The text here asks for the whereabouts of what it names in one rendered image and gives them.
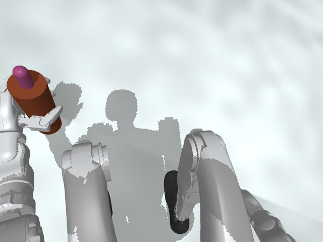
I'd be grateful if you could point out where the left robot hand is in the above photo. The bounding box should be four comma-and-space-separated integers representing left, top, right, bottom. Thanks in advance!
0, 72, 63, 133

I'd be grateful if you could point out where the left robot arm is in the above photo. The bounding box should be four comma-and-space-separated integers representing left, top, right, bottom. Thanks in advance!
0, 131, 44, 242

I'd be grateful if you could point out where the bottle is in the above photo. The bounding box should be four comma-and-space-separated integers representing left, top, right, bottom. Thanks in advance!
7, 66, 62, 135

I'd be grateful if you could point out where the right robot foot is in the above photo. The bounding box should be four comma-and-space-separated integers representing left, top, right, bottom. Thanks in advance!
164, 170, 189, 234

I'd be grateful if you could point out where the right robot hand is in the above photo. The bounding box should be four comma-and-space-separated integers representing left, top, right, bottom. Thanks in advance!
240, 188, 264, 224

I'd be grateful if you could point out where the right robot arm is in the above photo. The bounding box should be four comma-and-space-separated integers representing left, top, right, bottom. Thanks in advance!
250, 210, 296, 242

